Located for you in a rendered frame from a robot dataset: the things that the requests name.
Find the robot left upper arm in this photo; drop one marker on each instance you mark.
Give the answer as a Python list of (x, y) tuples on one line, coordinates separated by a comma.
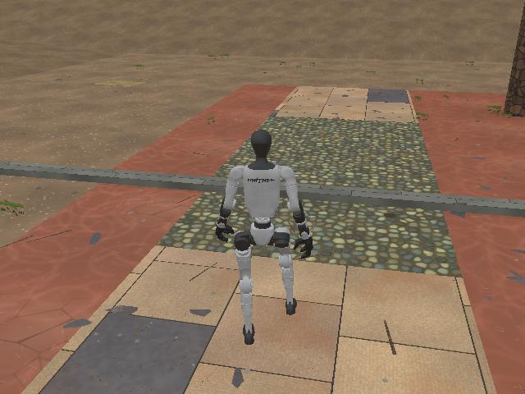
[(232, 186)]

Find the robot torso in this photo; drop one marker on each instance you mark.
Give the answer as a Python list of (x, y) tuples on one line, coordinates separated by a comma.
[(261, 197)]

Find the right robot forearm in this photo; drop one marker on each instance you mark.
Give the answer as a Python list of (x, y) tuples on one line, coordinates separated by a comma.
[(301, 222)]

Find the robot right upper arm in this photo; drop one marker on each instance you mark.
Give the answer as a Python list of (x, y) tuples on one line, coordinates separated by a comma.
[(287, 173)]

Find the left robot thigh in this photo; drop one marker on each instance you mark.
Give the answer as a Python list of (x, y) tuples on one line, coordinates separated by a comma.
[(243, 254)]

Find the robot left hand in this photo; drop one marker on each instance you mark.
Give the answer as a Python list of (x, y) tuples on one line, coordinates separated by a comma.
[(227, 229)]

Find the left robot forearm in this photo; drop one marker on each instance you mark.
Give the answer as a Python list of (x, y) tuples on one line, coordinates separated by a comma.
[(223, 216)]

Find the robot right hand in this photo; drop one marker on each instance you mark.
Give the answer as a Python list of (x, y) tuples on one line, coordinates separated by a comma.
[(308, 246)]

